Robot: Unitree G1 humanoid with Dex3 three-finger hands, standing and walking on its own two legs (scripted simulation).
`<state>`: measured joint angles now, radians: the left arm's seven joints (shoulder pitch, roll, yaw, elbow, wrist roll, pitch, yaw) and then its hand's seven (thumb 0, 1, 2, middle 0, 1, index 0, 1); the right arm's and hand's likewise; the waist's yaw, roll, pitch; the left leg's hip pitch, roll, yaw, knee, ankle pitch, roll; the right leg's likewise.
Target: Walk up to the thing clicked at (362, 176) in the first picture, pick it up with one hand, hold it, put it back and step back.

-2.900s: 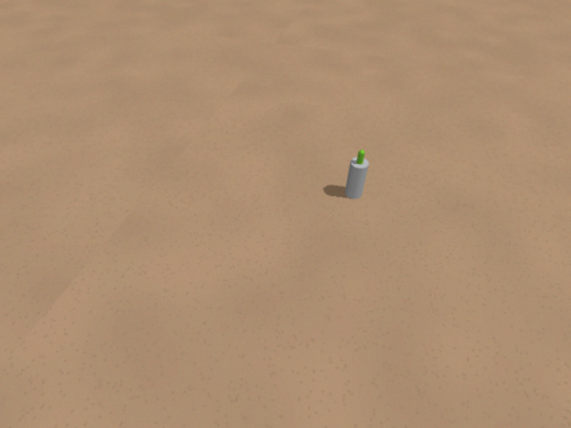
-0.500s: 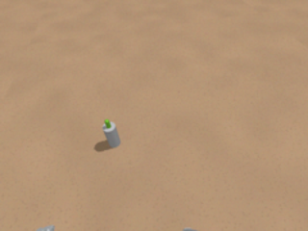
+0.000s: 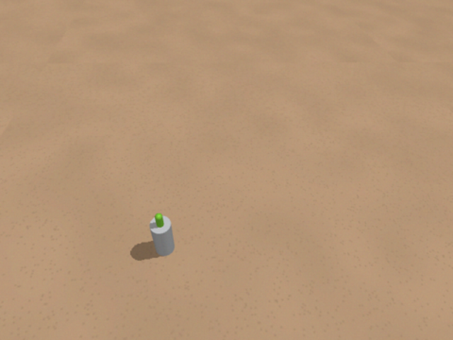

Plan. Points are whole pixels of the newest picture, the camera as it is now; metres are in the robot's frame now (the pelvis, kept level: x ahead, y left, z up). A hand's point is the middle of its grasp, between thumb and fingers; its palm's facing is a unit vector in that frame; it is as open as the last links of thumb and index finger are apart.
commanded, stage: walk up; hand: left
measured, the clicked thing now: (161, 232) +0.68 +0.26 -0.62
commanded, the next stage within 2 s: none
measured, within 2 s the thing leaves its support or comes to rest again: neither
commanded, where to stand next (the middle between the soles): +0.40 +0.01 m, yaw +0 degrees
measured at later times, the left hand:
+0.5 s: hand (105, 289) +0.26 +0.24 -0.11, palm faces -0.06 -0.91 -0.42, open 7.4 cm
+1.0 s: hand (96, 268) +0.32 +0.29 -0.15, palm faces -0.03 -0.94 -0.35, open 7.4 cm
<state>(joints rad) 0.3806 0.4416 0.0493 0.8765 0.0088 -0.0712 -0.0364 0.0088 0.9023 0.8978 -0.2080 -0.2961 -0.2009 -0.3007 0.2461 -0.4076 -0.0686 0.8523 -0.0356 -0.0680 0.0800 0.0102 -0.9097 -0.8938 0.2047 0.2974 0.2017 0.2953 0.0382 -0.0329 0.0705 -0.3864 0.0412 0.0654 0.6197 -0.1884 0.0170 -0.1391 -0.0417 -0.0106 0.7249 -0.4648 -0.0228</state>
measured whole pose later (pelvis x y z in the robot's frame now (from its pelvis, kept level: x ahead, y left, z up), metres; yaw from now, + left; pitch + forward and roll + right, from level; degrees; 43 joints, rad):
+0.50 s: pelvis +0.17 -0.03 +0.00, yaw -1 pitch -4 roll +0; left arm 0.24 0.39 0.05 0.87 0.02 -0.09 -0.05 0.01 0.91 0.90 -0.21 -0.30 -0.20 -0.30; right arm 0.38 -0.43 -0.05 0.85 -0.01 -0.03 0.04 0.01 -0.91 -0.89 0.21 0.30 0.20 0.30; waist -0.03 0.07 0.10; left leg -0.18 0.05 0.03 0.82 -0.48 0.03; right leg -0.36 -0.03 -0.06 0.62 -0.20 -0.02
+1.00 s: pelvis +0.29 +0.02 +0.00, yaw +1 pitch -3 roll -1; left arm 0.31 0.42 0.02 0.89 0.01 -0.03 -0.01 0.01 0.91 0.90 -0.21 -0.30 -0.20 -0.30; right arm 0.25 -0.39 -0.05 0.87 -0.02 -0.05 0.04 0.01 -0.91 -0.89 0.20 0.30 0.20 0.30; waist 0.02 -0.03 0.10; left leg -0.36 0.04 0.04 0.64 -0.23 0.03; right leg -0.32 -0.03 -0.02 0.93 -0.50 -0.03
